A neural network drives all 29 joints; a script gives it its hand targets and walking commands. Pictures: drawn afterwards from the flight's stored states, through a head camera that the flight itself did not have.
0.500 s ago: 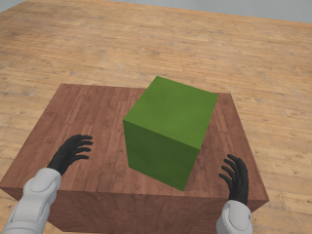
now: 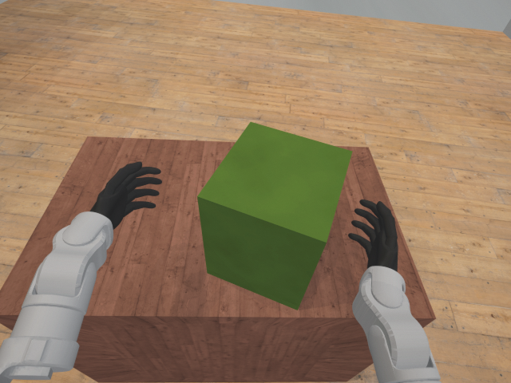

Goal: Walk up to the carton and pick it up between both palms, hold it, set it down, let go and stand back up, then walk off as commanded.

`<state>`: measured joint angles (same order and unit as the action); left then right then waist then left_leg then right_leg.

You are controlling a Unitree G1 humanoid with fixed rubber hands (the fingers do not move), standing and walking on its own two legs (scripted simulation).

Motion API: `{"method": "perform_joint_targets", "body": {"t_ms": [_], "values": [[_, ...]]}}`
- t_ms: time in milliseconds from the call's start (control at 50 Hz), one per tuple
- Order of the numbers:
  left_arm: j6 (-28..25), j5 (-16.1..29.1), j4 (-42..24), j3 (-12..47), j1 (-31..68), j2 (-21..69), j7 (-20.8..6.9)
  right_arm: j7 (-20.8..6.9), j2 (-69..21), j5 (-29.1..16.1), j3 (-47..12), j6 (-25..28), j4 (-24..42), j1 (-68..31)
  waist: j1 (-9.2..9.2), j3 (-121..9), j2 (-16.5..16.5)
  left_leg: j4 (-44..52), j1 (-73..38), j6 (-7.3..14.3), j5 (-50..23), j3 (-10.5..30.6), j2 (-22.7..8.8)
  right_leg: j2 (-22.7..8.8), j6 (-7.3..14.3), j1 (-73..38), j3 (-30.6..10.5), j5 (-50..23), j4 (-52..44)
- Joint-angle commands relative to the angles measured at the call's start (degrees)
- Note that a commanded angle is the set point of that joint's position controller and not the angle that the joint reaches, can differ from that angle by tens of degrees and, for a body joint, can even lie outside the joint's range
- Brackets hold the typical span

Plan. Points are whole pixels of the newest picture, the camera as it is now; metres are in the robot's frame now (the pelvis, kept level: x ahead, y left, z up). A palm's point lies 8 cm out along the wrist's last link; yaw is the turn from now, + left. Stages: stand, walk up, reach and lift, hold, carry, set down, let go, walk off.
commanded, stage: reach and lift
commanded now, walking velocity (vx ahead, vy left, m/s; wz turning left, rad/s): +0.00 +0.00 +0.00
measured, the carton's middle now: (274, 216) +0.42 -0.02 -0.01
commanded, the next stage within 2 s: none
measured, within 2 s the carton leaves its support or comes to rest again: neither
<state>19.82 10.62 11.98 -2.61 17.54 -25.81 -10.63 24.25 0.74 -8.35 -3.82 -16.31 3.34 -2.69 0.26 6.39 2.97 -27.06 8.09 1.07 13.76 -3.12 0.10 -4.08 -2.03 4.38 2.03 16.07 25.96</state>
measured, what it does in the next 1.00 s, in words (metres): stands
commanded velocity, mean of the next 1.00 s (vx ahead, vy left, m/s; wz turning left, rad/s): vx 0.00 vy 0.00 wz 0.00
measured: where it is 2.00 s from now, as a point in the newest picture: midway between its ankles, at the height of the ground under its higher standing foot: outside the picture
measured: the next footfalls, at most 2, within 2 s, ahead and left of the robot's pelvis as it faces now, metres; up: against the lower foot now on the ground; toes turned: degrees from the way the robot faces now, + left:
none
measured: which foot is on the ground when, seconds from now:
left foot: down 0.00-1.00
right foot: down 0.00-1.00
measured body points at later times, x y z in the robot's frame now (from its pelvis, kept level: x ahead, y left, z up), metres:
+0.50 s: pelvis +0.01 +0.01 +0.00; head +0.03 +0.04 +0.45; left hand +0.43 +0.20 +0.16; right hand +0.35 -0.16 +0.13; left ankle +0.02 +0.10 -0.74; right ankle -0.02 -0.15 -0.74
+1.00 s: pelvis +0.01 +0.01 +0.00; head +0.03 +0.03 +0.45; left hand +0.48 +0.17 +0.21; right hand +0.40 -0.17 +0.16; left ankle +0.02 +0.10 -0.74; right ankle -0.02 -0.15 -0.74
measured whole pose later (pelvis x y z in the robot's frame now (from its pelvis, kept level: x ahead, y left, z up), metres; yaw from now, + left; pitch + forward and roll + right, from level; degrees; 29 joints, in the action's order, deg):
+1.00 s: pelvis +0.01 +0.01 +0.00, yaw +0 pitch -3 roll -1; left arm 26.4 10.6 39.4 -1.5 56.1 -25.9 -7.8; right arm 23.0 5.1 -13.4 -3.2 -21.8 -23.0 -39.5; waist 7.6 6.0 3.4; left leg -25.7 9.1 1.6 13.5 -3.4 0.1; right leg -4.0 -2.9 4.4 2.0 14.2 22.1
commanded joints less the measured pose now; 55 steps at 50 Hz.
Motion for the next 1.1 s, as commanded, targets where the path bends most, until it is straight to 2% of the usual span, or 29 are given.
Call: {"method": "perform_joint_targets", "body": {"t_ms": [0,20,60,100,160,200,300,320,360,400,440,460,540,580,600,660,680,720,740,780,820,840,860,920,940,960,1000,1060,1080], "values": [[0.9,7.5,-11.3,-3.9,23.3,-11.6,0.5,-0.7,4.3,-4.5,7.5,-1.2,7.0,-19.8,6.35,-19.1,-7.9,5.6,-7.8,-2.3,-16.6,-0.8,-2.1,5.0,1.7,-1.6,-2.1,-21.7,-7.8],[1.5,7.6,-8.7,-4.5,23.4,-12.1,0.3,-0.6,4.6,-4.7,7.0,-2.0,6.9,-21.7,5.55,-17.9,-6.5,6.0,-7.4,-1.7,-16.2,-1.2,-2.0,4.8,1.5,-2.6,-2.1,-21.3,-8.1],[2.7,6.9,-9.9,-4.5,24.1,-11.2,0.5,-0.8,5.2,-5.7,7.5,-2.9,6.0,-21.4,6.09,-18.9,-7.5,5.8,-8.1,-2.3,-16.5,-0.8,-1.8,5.2,1.6,-2.4,-1.6,-20.5,-8.0],[4.3,6.4,-3.2,-3.8,24.3,-10.5,0.1,-0.4,4.9,-4.6,8.9,-3.9,3.6,-22.2,7.38,-15.7,-6.5,7.0,-6.9,-1.7,-12.7,-0.7,-1.9,5.1,1.8,-1.7,-1.6,-19.6,-8.8],[4.8,6.6,-0.3,-4.0,32.1,-11.6,0.2,-0.9,6.3,-5.0,9.5,-5.0,2.7,-30.7,6.91,-17.7,-5.8,7.0,-5.4,-1.3,-11.6,-1.1,-1.8,5.3,1.4,-0.8,-1.2,-17.8,-8.2],[5.0,6.2,-2.7,-4.2,33.9,-12.4,0.7,-1.0,6.7,-4.9,10.1,-4.2,6.3,-32.0,7.09,-22.6,-6.7,6.4,-6.6,-1.6,-14.7,-1.1,-1.6,5.4,1.3,-2.2,-0.7,-21.2,-7.8],[7.5,4.2,-2.1,-4.2,35.2,-11.2,0.6,-1.2,7.8,-6.4,10.3,-4.9,1.2,-31.9,8.07,-22.8,-9.4,4.8,-11.9,-3.3,-23.1,-0.7,-1.8,6.2,1.3,-1.4,0.4,-24.8,-8.9],[7.9,4.6,4.3,-3.9,38.0,-11.5,0.2,-1.0,8.5,-5.7,10.8,-5.5,-1.0,-36.2,8.76,-19.6,-7.4,5.6,-9.6,-2.9,-20.0,-0.6,-2.0,6.1,1.0,-0.4,0.7,-22.5,-9.1],[7.6,4.5,5.1,-3.9,42.5,-12.2,0.5,-1.0,7.9,-5.7,10.7,-5.7,-2.4,-38.9,9.14,-21.1,-7.2,6.0,-8.4,-2.4,-17.2,-0.8,-1.7,6.0,0.8,-1.8,0.6,-21.6,-9.1],[7.2,4.2,3.6,-3.4,43.4,-11.9,1.1,-1.2,8.8,-6.3,11.8,-5.2,-1.4,-40.7,9.21,-25.7,-9.0,5.2,-9.9,-3.1,-19.5,-0.5,-1.7,6.2,1.1,-1.6,1.1,-23.3,-8.5],[7.9,4.2,3.8,-3.8,44.7,-11.9,1.2,-1.4,8.3,-6.9,10.5,-4.6,-0.7,-41.0,8.92,-26.7,-7.2,4.5,-11.5,-2.9,-22.3,-0.4,-1.5,6.3,0.7,-2.8,1.1,-26.7,-8.6],[7.7,4.2,8.0,-3.6,46.1,-11.9,1.1,-1.5,8.4,-7.1,10.5,-4.9,-4.0,-42.9,9.46,-25.4,-7.7,4.5,-10.2,-2.6,-21.9,-0.7,-1.1,5.9,0.4,-1.5,1.2,-26.9,-8.2],[7.6,2.5,9.0,-3.3,48.4,-11.9,1.8,-1.4,10.2,-6.4,12.3,-4.7,-5.1,-45.2,9.43,-28.4,-9.0,4.5,-11.3,-3.3,-22.1,-0.5,-1.5,6.2,0.6,-1.2,2.0,-26.3,-8.5],[7.7,2.5,13.0,-2.9,50.3,-12.2,1.6,-1.7,9.4,-7.4,11.5,-4.4,-7.2,-46.8,10.12,-27.8,-8.4,3.7,-10.9,-3.3,-25.3,-0.2,-1.2,6.4,0.6,-2.2,1.9,-29.0,-8.3],[7.9,2.5,14.7,-3.1,51.7,-12.7,1.6,-1.7,9.9,-7.9,10.3,-4.7,-8.0,-49.0,9.30,-27.8,-7.5,3.5,-10.0,-2.9,-23.4,-0.4,-0.9,5.9,0.1,-2.0,1.5,-29.5,-8.2],[7.2,2.9,17.5,-2.9,55.8,-12.7,1.8,-1.4,10.0,-7.9,10.6,-4.4,-9.8,-52.1,10.48,-29.0,-7.0,3.7,-9.3,-2.9,-23.0,-0.3,-0.8,5.8,0.3,-2.0,2.0,-30.3,-8.1],[7.2,3.2,13.9,-2.8,55.9,-12.9,2.4,-1.5,10.3,-8.5,10.6,-4.0,-7.8,-52.5,9.82,-32.7,-8.3,3.1,-11.6,-3.3,-26.6,-0.2,-1.1,6.0,-0.1,-1.5,2.0,-32.2,-7.6],[7.8,2.4,14.7,-2.9,55.5,-11.9,2.6,-1.3,10.3,-7.8,10.6,-3.7,-8.7,-52.2,10.12,-34.5,-7.9,2.2,-12.5,-3.6,-28.9,-0.1,-0.8,6.4,-0.2,-1.5,2.3,-34.3,-7.8],[7.6,2.6,18.1,-2.9,55.3,-12.6,2.0,-1.3,9.2,-9.2,8.9,-3.8,-9.6,-52.6,9.95,-32.6,-7.0,1.9,-12.1,-3.2,-30.3,-0.1,-0.5,6.1,-0.3,-3.5,2.1,-37.6,-7.3],[7.4,2.1,17.4,-2.6,61.1,-13.6,2.6,-1.7,11.0,-8.1,11.5,-4.1,-11.8,-56.6,11.47,-33.5,-8.9,2.3,-12.1,-3.8,-29.0,0.6,-1.4,6.4,-0.1,0.0,2.9,-33.4,-7.8],[6.2,2.8,23.3,-1.5,64.1,-13.7,2.5,-1.4,11.0,-8.8,11.1,-4.8,-15.7,-59.0,11.91,-31.1,-8.4,2.9,-9.9,-3.1,-22.8,0.4,-1.0,5.8,0.4,-0.2,2.6,-30.3,-8.2],[5.5,3.1,23.0,-1.1,62.9,-12.9,2.6,-1.4,10.2,-8.0,10.9,-4.4,-14.2,-58.8,12.27,-33.4,-6.9,3.0,-9.4,-2.7,-22.4,0.0,-0.5,6.0,0.0,-1.6,2.0,-33.4,-8.3],[5.3,3.1,24.4,-1.7,63.6,-13.2,2.8,-1.2,9.6,-8.2,10.2,-4.3,-15.4,-60.7,11.54,-32.6,-6.1,3.1,-8.6,-2.5,-22.7,0.1,-0.4,6.0,-0.5,-1.8,2.0,-33.9,-7.8],[4.3,2.9,27.8,0.0,64.2,-11.4,3.0,-1.2,9.8,-7.7,11.5,-3.0,-19.1,-60.7,12.90,-34.7,-7.6,2.3,-10.2,-3.1,-25.5,0.3,-0.5,6.3,-0.3,0.2,2.8,-35.3,-7.5],[3.6,2.9,31.2,-0.2,65.3,-11.4,2.9,-1.5,8.9,-7.9,9.6,-3.3,-22.2,-62.1,11.49,-31.9,-7.0,2.7,-9.1,-2.8,-24.4,0.2,-0.5,6.0,-0.3,0.8,2.6,-33.0,-7.6],[3.3,2.6,29.6,0.1,63.8,-10.8,3.1,-1.6,9.6,-7.9,10.3,-2.5,-21.1,-61.0,12.00,-32.8,-7.1,2.8,-11.4,-3.2,-26.5,0.5,-1.2,6.4,-0.4,2.0,3.0,-33.6,-7.8],[2.3,1.9,34.4,0.4,65.9,-10.6,3.1,-1.9,8.9,-7.7,10.5,-1.7,-25.5,-62.1,12.48,-32.1,-8.3,2.2,-10.2,-3.5,-25.3,0.7,-0.9,6.3,0.3,1.8,3.1,-31.4,-7.9],[-0.9,2.8,38.5,1.6,63.9,-8.6,2.6,-1.9,7.3,-7.9,8.9,0.9,-26.8,-62.3,11.87,-32.2,-5.9,1.6,-8.4,-2.7,-23.2,0.4,-0.4,5.7,0.0,1.2,2.9,-32.0,-7.2],[-2.1,2.2,38.1,2.3,63.5,-7.6,2.9,-1.7,7.1,-7.4,9.3,2.1,-28.9,-61.0,12.86,-32.2,-7.9,1.4,-9.6,-3.4,-25.9,0.8,-0.8,6.2,0.5,2.8,3.2,-32.4,-7.4]]}}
